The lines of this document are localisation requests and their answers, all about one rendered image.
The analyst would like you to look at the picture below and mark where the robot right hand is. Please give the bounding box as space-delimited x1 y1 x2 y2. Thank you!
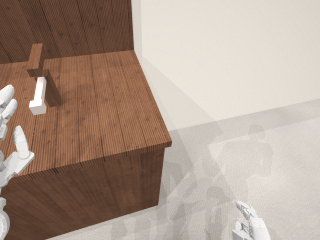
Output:
232 200 271 240

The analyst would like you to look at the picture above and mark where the left robot forearm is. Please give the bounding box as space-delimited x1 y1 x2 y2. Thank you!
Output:
0 197 10 240

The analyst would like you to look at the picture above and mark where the counter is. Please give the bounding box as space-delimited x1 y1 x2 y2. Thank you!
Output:
0 0 172 240

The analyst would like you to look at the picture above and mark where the robot left hand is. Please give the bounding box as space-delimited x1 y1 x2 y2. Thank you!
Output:
0 84 35 195

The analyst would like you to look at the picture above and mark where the tap lever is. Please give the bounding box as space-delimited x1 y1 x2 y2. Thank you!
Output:
29 76 47 115

